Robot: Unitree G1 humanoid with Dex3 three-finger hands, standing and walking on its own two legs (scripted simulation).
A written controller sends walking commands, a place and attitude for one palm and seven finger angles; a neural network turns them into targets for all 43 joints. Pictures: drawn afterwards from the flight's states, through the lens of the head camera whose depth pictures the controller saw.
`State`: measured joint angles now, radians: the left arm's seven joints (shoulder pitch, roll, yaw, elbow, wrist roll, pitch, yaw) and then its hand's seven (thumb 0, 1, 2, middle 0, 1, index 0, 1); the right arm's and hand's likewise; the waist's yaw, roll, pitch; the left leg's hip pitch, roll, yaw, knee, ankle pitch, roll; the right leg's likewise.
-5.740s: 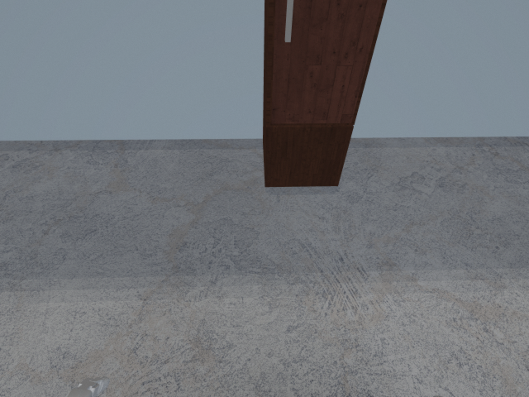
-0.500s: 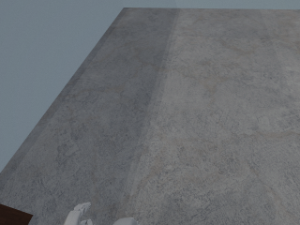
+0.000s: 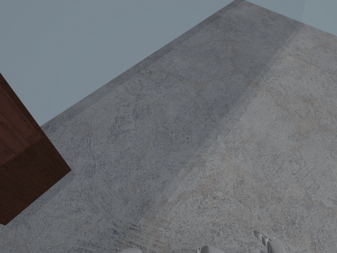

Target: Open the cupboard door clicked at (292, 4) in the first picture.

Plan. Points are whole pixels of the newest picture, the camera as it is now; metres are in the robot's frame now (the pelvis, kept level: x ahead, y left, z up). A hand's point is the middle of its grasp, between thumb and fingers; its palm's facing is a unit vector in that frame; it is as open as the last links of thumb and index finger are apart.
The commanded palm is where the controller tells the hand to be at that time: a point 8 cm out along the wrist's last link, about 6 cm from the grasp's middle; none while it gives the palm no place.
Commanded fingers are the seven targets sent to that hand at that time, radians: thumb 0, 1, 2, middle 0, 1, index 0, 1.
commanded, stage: turn to face it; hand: left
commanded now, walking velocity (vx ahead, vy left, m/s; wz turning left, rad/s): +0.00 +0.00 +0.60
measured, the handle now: out of the picture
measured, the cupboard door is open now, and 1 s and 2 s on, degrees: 0 0 0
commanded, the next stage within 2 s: take the last steps up to it in 1.60 s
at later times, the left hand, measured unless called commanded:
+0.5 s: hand out of the picture +0.09 +0.19 -0.13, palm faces +0.24 -0.93 -0.29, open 7.4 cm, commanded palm none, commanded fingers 0.00 0.90 0.90 -0.20 -0.30 -0.20 -0.30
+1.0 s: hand out of the picture -0.16 +0.20 -0.19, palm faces +0.60 -0.76 -0.26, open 7.4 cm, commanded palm none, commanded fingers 0.00 0.90 0.90 -0.20 -0.30 -0.20 -0.30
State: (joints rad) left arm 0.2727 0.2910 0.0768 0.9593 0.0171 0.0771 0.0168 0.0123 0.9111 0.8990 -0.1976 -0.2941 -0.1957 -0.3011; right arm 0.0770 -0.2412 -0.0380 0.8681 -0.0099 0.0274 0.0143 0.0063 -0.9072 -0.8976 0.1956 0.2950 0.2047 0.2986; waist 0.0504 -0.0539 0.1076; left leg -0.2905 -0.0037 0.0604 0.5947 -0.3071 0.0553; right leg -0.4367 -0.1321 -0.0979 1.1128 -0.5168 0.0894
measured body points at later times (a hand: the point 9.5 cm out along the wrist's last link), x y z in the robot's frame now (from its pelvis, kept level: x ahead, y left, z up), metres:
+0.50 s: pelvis -0.01 -0.04 +0.00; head +0.02 -0.05 +0.45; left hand +0.08 +0.24 -0.11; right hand +0.06 -0.29 -0.16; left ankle +0.00 +0.08 -0.72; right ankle +0.01 -0.15 -0.73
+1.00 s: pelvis -0.05 +0.00 -0.01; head -0.04 +0.05 +0.44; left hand -0.19 +0.24 -0.17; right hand +0.21 -0.15 -0.11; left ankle -0.09 +0.09 -0.73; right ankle +0.00 -0.15 -0.68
